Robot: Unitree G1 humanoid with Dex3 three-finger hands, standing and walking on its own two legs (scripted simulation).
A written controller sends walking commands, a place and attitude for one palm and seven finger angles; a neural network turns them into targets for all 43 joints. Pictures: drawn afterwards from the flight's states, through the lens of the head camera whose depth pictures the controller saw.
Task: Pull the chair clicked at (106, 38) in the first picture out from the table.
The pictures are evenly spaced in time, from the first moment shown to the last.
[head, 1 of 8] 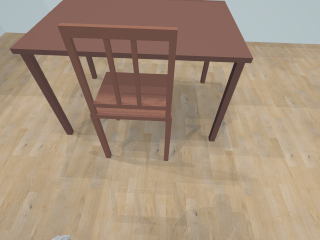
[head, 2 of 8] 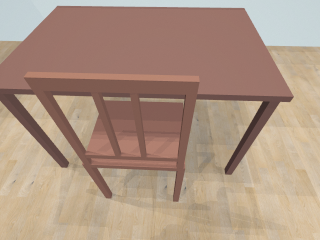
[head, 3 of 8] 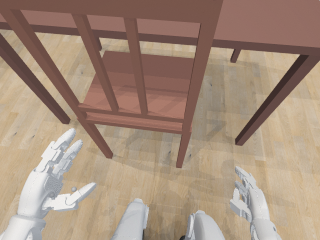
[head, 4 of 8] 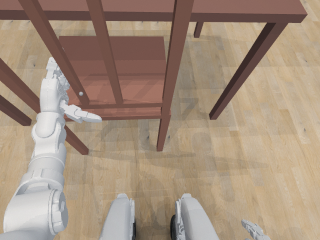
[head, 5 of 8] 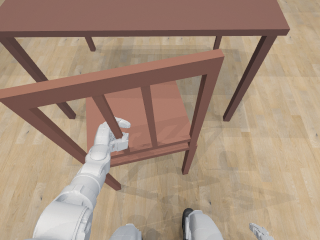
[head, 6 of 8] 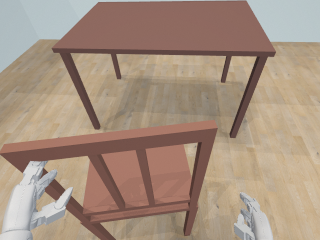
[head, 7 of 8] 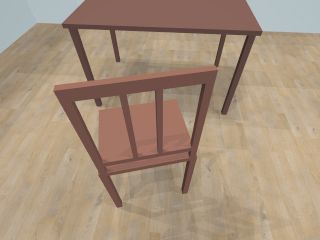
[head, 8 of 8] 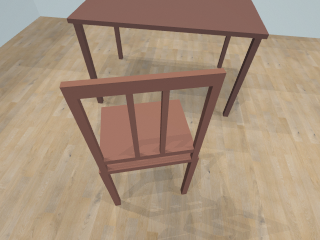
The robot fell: no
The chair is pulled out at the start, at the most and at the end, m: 0.00 0.60 0.59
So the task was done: yes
